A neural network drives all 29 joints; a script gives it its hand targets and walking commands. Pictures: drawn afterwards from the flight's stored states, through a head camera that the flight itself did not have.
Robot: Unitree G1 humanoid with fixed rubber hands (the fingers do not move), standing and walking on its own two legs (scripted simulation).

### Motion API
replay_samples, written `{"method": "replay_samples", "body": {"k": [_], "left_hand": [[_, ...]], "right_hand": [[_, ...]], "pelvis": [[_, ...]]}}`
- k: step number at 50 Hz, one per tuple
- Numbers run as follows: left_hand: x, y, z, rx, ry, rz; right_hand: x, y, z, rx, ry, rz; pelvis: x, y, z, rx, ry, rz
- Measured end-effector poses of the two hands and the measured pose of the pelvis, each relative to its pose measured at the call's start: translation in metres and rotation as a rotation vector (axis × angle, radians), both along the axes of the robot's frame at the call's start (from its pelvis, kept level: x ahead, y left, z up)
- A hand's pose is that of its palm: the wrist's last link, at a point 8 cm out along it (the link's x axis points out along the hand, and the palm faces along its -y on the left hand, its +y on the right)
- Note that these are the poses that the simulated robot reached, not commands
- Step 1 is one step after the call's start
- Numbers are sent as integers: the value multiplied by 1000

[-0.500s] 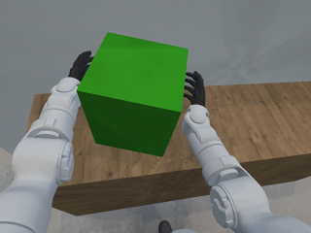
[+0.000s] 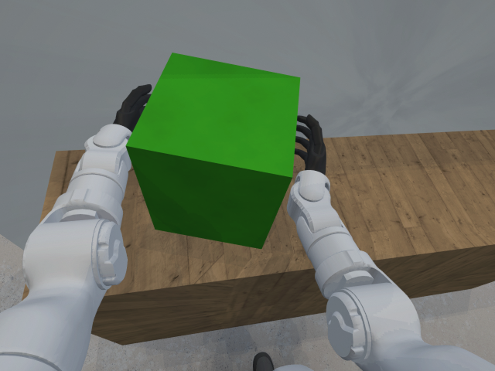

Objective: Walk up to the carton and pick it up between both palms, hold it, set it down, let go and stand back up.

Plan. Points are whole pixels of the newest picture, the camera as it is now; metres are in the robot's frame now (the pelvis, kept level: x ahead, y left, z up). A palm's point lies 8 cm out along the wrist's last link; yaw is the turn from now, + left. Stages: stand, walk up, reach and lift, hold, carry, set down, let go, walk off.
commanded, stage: reach and lift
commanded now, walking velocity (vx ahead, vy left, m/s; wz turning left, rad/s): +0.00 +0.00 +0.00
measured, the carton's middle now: (221, 160) +0.45 +0.00 +0.04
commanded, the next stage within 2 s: none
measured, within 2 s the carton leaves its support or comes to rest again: leaves its support in 1.34 s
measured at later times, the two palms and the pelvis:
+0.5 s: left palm (129, 136) +0.47 +0.14 +0.08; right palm (315, 175) +0.37 -0.14 +0.08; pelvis +0.00 +0.01 +0.00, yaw +0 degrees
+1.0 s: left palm (131, 136) +0.46 +0.14 +0.09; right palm (318, 179) +0.36 -0.15 +0.08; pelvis +0.00 +0.01 +0.00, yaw +0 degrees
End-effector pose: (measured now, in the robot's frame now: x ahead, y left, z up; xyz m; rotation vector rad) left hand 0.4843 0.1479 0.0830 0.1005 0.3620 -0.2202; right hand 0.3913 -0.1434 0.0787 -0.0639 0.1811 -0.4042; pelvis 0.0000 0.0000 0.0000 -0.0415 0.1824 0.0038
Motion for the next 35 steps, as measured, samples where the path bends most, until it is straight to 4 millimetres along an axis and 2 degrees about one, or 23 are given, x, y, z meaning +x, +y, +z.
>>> {"method": "replay_samples", "body": {"k": [15, 35], "left_hand": [[-5, -5, 3, 22, -5, -26], [-16, -4, 1, 19, 2, -28]], "right_hand": [[-9, -2, -1, -2, -19, -7], [-19, -2, -2, -3, -25, 1]], "pelvis": [[6, 5, 1, -5, -71, 3], [2, 7, 2, -7, -113, 6]]}}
